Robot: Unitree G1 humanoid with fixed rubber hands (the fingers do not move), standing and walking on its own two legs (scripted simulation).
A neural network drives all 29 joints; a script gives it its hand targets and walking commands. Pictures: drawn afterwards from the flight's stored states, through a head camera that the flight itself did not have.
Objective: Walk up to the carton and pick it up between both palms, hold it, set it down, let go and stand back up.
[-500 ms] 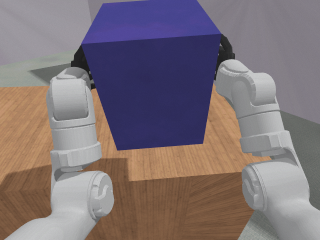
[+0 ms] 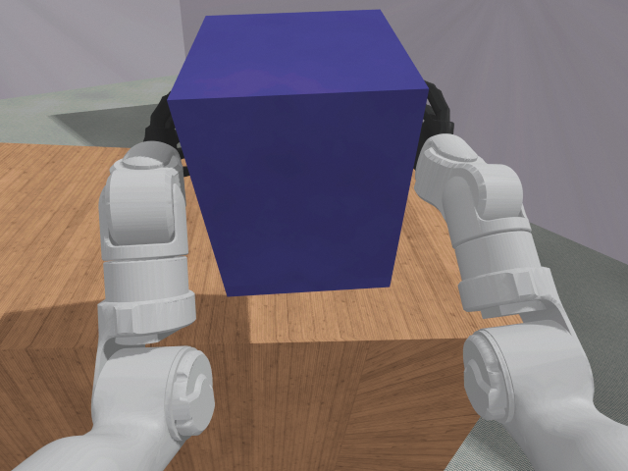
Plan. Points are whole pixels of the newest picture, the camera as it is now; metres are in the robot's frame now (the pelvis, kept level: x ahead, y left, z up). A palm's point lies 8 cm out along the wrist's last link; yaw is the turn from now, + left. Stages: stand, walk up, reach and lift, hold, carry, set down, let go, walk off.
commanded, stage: hold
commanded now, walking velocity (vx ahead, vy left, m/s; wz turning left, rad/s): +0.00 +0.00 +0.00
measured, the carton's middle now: (301, 157) +0.40 +0.01 +0.28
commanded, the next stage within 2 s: none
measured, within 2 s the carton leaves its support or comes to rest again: neither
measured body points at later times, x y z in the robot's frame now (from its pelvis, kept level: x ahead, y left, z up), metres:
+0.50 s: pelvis +0.01 +0.01 +0.01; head -0.07 +0.01 +0.45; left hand +0.37 +0.15 +0.30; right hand +0.37 -0.15 +0.31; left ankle +0.02 +0.13 -0.75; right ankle +0.02 -0.09 -0.75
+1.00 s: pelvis +0.01 +0.01 +0.01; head -0.06 +0.02 +0.45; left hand +0.37 +0.16 +0.32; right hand +0.38 -0.14 +0.32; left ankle +0.02 +0.13 -0.75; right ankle +0.02 -0.09 -0.75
